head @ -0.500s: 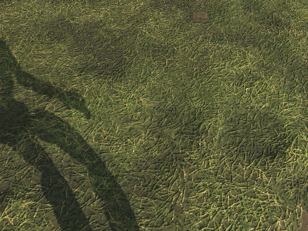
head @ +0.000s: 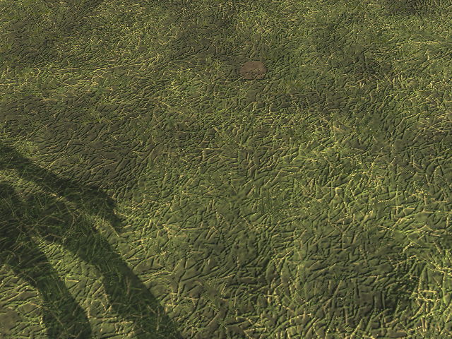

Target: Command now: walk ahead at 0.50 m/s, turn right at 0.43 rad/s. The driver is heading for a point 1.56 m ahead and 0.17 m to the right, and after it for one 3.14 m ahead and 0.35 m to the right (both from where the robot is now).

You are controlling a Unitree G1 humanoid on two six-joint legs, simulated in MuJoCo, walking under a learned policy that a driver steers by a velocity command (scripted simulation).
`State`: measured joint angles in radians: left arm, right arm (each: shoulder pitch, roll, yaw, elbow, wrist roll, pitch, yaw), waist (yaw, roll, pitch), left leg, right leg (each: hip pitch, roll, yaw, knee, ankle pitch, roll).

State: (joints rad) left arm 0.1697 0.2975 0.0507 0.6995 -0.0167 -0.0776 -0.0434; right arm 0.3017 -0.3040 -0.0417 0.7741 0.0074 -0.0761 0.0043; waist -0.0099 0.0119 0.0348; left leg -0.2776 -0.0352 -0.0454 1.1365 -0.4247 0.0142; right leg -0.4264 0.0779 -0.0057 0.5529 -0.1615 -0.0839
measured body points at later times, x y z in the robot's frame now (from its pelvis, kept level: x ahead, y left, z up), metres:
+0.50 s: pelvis +0.29 +0.02 +0.01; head +0.31 +0.02 +0.46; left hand +0.43 +0.28 -0.11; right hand +0.39 -0.28 -0.07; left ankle +0.37 +0.11 -0.73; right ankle +0.14 -0.07 -0.64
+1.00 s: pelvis +0.52 -0.12 +0.01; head +0.54 -0.14 +0.46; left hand +0.76 +0.08 -0.07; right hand +0.46 -0.40 -0.12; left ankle +0.47 +0.06 -0.64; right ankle +0.53 -0.23 -0.73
